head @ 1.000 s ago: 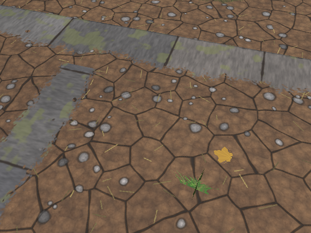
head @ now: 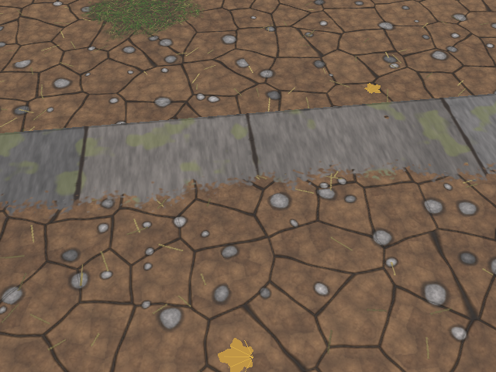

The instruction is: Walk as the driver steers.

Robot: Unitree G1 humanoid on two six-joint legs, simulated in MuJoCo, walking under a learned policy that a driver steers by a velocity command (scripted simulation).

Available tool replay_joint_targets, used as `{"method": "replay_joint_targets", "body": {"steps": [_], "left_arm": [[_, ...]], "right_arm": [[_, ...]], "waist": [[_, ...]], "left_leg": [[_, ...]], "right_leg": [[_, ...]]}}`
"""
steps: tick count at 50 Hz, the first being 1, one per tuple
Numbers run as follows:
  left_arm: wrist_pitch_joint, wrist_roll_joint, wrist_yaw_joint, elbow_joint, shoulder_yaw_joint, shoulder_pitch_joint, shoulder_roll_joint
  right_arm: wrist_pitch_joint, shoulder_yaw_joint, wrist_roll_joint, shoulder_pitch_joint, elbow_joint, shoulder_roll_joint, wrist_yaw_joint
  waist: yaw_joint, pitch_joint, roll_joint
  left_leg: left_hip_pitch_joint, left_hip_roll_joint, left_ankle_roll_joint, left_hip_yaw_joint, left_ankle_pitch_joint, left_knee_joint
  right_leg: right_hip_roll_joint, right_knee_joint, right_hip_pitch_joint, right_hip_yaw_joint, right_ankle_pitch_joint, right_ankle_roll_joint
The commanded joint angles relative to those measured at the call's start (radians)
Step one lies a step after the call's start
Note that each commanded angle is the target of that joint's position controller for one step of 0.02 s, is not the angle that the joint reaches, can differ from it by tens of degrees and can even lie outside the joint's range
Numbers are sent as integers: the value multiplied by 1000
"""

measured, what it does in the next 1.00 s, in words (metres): walks ahead, turning left: right foot, then left foot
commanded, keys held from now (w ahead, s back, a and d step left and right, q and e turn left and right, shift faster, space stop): w+q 0.64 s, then q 0.12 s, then no key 0.12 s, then e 0.12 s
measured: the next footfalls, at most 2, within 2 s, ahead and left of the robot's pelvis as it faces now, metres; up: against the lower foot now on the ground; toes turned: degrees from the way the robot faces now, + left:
right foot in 0.34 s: +0.35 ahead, -0.14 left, +0.00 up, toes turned +10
left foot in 0.84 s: +0.52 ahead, +0.18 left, +0.00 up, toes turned +28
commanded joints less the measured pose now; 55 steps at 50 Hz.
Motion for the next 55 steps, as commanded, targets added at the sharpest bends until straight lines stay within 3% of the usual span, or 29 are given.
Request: {"method": "replay_joint_targets", "body": {"steps": [1, 5, 8, 11, 13, 15, 16, 17, 18, 19, 20, 21, 22, 24, 29, 32, 34, 37, 39, 41, 42, 43, 44, 45, 46, 47, 48, 51, 55], "left_arm": [[-15, 13, 4, -77, 18, 18, 57], [-17, 27, 8, -139, 4, -131, 35], [-25, 17, 0, -163, -2, -244, 37], [-34, 3, -9, -191, 1, -327, 62], [-42, -1, -14, -204, 12, -338, 95], [-49, 0, -13, -188, 29, -263, 128], [-53, 7, -6, -163, 46, -151, 162], [-54, 19, 3, -141, 65, 25, 230], [-36, 27, -1, -119, 84, 97, 303], [-36, 25, -7, -129, 64, 78, 207], [-39, 18, -8, -140, 46, 26, 142], [-38, 18, -12, -146, 36, -42, 119], [-35, 20, -16, -144, 30, -89, 93], [-39, 25, -18, -129, 30, -116, 83], [-44, 27, -7, -83, 52, -72, 134], [-34, 24, 0, -73, 57, -65, 160], [-22, 20, 8, -69, 58, -65, 176], [2, 5, 18, -59, 63, -36, 206], [15, -11, 25, -62, 70, -41, 232], [28, -19, 31, -67, 70, -57, 235], [23, 3, 28, -77, 56, -21, 202], [8, 66, 6, -103, 13, 90, 66], [-5, 25, -10, -79, 12, 140, 140], [4, -19, -14, -78, 32, 33, 196], [17, -18, -8, -90, 24, -17, 168], [34, -5, 4, -77, 22, -44, 152], [56, 0, 14, -69, 25, -23, 146], [87, 6, 31, -36, 23, 47, 107], [101, 10, 40, -69, 28, -48, 124]], "right_arm": [[-7, -5, -1, 36, -30, -69, 5], [5, -22, 16, 98, -15, -134, -17], [18, -27, 25, 144, -7, -155, -28], [30, -27, 33, 207, 9, -154, -31], [39, -30, 36, 208, 6, -159, -36], [49, -33, 32, 187, -7, -161, -41], [50, -25, 26, 174, -20, -134, -42], [47, -3, 9, 152, -53, -69, -39], [31, 20, 32, 273, -85, 15, -39], [30, -2, 51, 272, -72, -87, -42], [36, -20, 52, 198, -81, -140, -42], [44, -23, 44, 166, -85, -130, -44], [52, -26, 32, 142, -93, -117, -42], [72, -28, 33, 137, -106, -80, -31], [88, -26, 27, 46, -169, -56, -19], [82, -20, 26, -41, -204, -49, -1], [79, -14, 16, -122, -240, -40, 14], [81, -19, 15, -174, -287, -49, 34], [85, -34, 10, -140, -300, -80, 41], [82, -71, 6, 57, -254, -144, 34], [86, -96, 1, 147, -235, -220, 10], [91, -93, -18, 121, -255, -305, -15], [87, -75, -24, 136, -296, -266, -6], [89, -56, -21, 103, -282, -189, 3], [87, -38, 1, 44, -262, -131, 6], [83, -21, 5, -15, -259, -87, 5], [79, -15, -6, -60, -250, -74, 6], [58, -19, -43, -114, -214, -84, 1], [68, -38, -29, -109, -180, -133, -34]], "waist": [[24, -53, 86], [-1, -5, 73], [-36, 2, 93], [-61, 5, 112], [-44, 1, 124], [10, -23, 131], [63, -82, 121], [138, -219, 9], [87, -331, -308], [93, -281, -231], [91, -170, -129], [61, -113, -60], [39, -67, -51], [9, -33, -85], [12, -4, -28], [37, 13, -25], [55, 47, -17], [64, 30, -42], [31, -13, -71], [-81, -117, -47], [-116, -192, 53], [0, -305, 323], [-52, -571, 233], [-75, -462, 108], [-45, -319, 65], [-18, -237, 34], [23, -197, 55], [72, -170, 105], [31, -151, 124]], "left_leg": [[168, 265, 197, -347, 87, -245], [103, 247, 204, -278, 115, -282], [68, 208, 163, -230, 106, -259], [97, 230, 150, -273, 58, -212], [137, 253, 130, -329, -3, -166], [138, 240, 101, -350, -3, -78], [91, 189, 73, -327, 36, 46], [-47, 109, 33, -242, -87, 349], [-379, -2, -10, -121, -433, 650], [-490, 63, -13, -185, -436, 819], [-511, 99, -10, -193, -341, 862], [-467, 136, -20, -174, -260, 849], [-444, 160, -27, -170, -205, 810], [-378, 191, -36, -147, -146, 775], [-448, 198, -58, -149, 4, 636], [-421, 191, -51, -109, 134, 465], [-384, 173, -45, -51, 176, 355], [-315, 139, -27, 11, 129, 270], [-228, 91, 7, 40, 32, 236], [32, 18, 62, 53, 96, 103], [278, 101, 106, -64, 432, 85], [615, 385, 259, -410, 1026, 225], [659, 521, 395, -664, 854, 111], [551, 454, 337, -517, 734, 63], [419, 397, 276, -397, 592, 36], [279, 357, 236, -335, 506, -1], [136, 333, 217, -274, 467, -42], [-40, 295, 206, -142, 457, -113], [18, 329, 202, -127, 207, -157]], "right_leg": [[-106, -60, -185, 12, 52, 9], [-105, -351, -208, -31, 175, 60], [-55, -566, -115, -51, 340, 81], [-25, -660, -59, -43, 377, 88], [-22, -721, -14, -23, 337, 75], [-19, -770, 109, -32, 273, 50], [-46, -786, 268, -18, 243, 20], [-224, -786, 515, 142, 187, -43], [-439, -872, 785, 545, 27, -184], [-437, -920, 729, 643, -102, -184], [-402, -927, 615, 489, -57, -146], [-352, -949, 497, 355, 61, -122], [-311, -980, 415, 263, 139, -112], [-260, -1032, 316, 120, 245, -101], [-269, -1069, 329, -44, 436, -128], [-254, -1074, 343, -137, 437, -109], [-246, -1038, 335, -203, 552, -93], [-259, -951, 383, -249, 705, -66], [-268, -842, 416, -257, 880, -46], [-224, -574, 385, -275, 926, -7], [-162, -317, 205, -289, 648, 48], [-24, 59, -170, -243, -386, 107], [3, 218, -194, -12, -419, 108], [-51, 208, -224, 6, -319, 101], [-91, 114, -263, -22, -241, 100], [-124, 35, -219, -17, -190, 107], [-140, -29, -118, -9, -148, 113], [-116, -177, 59, -30, -62, 130], [-111, -290, 13, -37, 1, 126]]}}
